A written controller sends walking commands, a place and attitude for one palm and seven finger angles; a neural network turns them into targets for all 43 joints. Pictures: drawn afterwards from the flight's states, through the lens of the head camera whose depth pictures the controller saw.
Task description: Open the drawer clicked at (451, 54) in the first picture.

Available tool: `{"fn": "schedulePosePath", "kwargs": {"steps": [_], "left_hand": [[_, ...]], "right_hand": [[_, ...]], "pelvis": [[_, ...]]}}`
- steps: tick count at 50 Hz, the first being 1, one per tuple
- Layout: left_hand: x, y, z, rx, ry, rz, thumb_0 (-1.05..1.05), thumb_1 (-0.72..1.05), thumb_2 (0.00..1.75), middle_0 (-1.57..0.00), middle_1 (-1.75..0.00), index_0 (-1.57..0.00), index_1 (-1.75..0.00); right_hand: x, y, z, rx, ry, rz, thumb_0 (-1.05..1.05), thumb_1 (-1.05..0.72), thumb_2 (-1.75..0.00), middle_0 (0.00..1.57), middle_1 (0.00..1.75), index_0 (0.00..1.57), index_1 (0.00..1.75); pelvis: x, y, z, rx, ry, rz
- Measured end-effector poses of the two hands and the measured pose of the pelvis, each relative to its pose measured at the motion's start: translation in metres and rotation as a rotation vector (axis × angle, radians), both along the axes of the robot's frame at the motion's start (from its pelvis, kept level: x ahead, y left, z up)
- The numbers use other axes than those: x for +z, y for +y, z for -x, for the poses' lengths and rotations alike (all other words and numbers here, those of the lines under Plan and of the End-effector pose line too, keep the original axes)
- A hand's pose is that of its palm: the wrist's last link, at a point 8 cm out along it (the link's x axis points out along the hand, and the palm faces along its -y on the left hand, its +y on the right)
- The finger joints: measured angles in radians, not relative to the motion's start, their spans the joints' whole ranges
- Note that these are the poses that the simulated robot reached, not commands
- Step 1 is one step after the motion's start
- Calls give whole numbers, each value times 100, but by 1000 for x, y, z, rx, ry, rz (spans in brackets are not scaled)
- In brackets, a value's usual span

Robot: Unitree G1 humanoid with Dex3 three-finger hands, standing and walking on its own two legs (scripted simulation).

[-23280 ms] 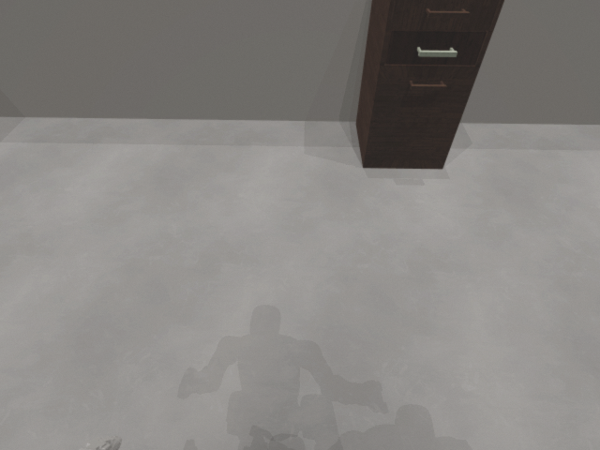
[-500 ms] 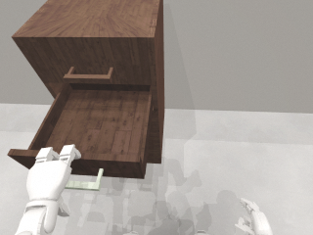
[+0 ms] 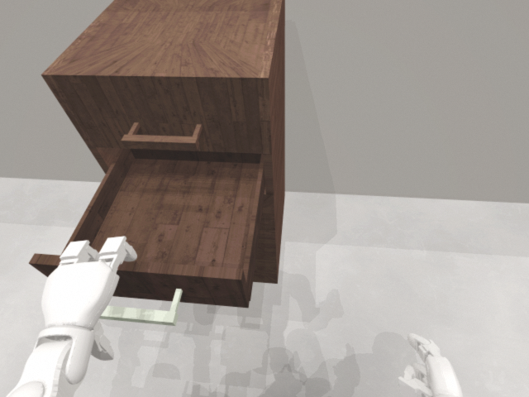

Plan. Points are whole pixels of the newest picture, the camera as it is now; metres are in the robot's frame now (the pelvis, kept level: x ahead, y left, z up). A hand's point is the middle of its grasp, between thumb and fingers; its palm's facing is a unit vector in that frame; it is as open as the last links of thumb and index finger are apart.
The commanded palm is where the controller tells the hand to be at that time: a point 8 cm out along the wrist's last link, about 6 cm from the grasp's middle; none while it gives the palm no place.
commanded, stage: lift the hand off the handle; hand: left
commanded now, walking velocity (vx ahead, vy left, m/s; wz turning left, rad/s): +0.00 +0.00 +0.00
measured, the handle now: (138, 303) +0.27 +0.28 -0.10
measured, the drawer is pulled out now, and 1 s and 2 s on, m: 0.30 0.30 0.30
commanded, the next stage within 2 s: draw the hand back to the body in 0.44 s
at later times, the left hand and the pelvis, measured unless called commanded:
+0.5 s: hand (93, 298) +0.23 +0.27 +0.05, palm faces +0.02 -0.05 -1.00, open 13.9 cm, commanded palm +0.20 +0.27 +0.10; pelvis +0.00 +0.00 +0.01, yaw +0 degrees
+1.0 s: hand (71, 303) +0.21 +0.27 +0.09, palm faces +0.03 -0.04 -1.00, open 13.8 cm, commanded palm +0.18 +0.27 +0.14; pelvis +0.00 +0.00 +0.02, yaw +0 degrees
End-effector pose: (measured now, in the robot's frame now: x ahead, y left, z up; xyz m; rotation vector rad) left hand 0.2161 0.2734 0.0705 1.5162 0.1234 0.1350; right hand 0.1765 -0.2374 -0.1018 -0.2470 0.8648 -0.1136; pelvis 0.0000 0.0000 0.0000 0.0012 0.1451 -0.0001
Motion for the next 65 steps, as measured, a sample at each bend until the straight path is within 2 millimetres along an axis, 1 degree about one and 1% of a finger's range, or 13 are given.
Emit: {"fn": "schedulePosePath", "kwargs": {"steps": [7, 15, 21, 28, 32, 36, 41, 47, 58, 61, 62, 63, 65], "left_hand": [[15, -4, 3, -5, -24, 0, 0, -49, 30, -32, -120, -32, -121], [25, -5, 9, 7, -20, 0, 0, -49, 30, -32, -120, -32, -121], [33, -8, 8, -4, -27, 0, 0, -49, 30, -32, -120, -32, -121], [32, -5, 14, 6, 2, 2, 0, -49, 30, -32, -120, -32, -121], [33, -9, 17, -8, -6, 7, 0, -49, 30, -32, -120, -32, -121], [40, -14, 16, -30, -37, -3, 0, -49, 30, -32, -120, -32, -121], [53, -9, 17, -4, -50, -20, 0, -49, 30, -32, -120, -32, -121], [65, -3, 27, 22, -26, -16, 0, -49, 30, -32, -120, -32, -121], [80, -5, 42, -13, -39, -17, 0, -49, 30, -32, -120, -32, -121], [82, 3, 44, 110, -170, 513, 0, -48, 30, -31, -119, -32, -120], [83, 5, 44, 138, -219, 649, 0, -47, 31, -31, -119, -32, -119], [84, 6, 44, 156, -266, 755, 0, -46, 31, -31, -118, -32, -119], [89, 7, 44, 166, -345, 901, 0, -43, 32, -31, -116, -31, -116]], "right_hand": [[5, 6, -2, -2, -18, -28, 1, -90, -90, 20, 30, 20, 30], [11, 12, -8, 27, -36, -37, 1, -90, -90, 20, 30, 20, 30], [14, 14, -12, 43, -48, -42, 1, -90, -90, 20, 30, 20, 30], [18, 12, -13, 46, -58, -42, 1, -90, -90, 20, 30, 20, 30], [18, 10, -12, 50, -56, -34, 1, -90, -90, 20, 30, 20, 30], [16, 9, -10, 50, -49, -32, 1, -90, -90, 20, 30, 20, 30], [17, 10, -9, 39, -49, -49, 1, -90, -90, 20, 30, 20, 30], [22, 12, -13, 52, -68, -56, 1, -90, -90, 20, 30, 20, 30], [29, 17, -24, 92, -92, -43, 1, -90, -90, 20, 30, 20, 30], [37, 20, -24, 67, -149, -52, 1, -90, -90, 20, 30, 20, 30], [40, 22, -23, 63, -171, -47, 1, -90, -90, 20, 30, 20, 30], [44, 23, -21, 61, -190, -41, 1, -90, -90, 20, 30, 20, 30], [51, 25, -18, 62, -221, -33, 1, -90, -90, 20, 30, 20, 30]], "pelvis": [[4, 2, -2, -7, -17, -1], [9, 2, -1, -1, -45, -3], [11, 0, 0, 0, -59, -5], [14, -2, 2, -2, -66, -6], [14, -3, 3, 3, -67, -5], [14, -3, 3, 3, -72, -6], [16, -4, 3, -2, -83, -7], [19, -4, 2, 0, -102, -8], [22, -3, 3, 8, -123, -4], [25, -2, 3, 8, -168, 2], [26, -2, 1, 7, -181, 3], [27, -2, 0, 7, -191, 3], [29, -3, -4, 8, -207, 4]]}}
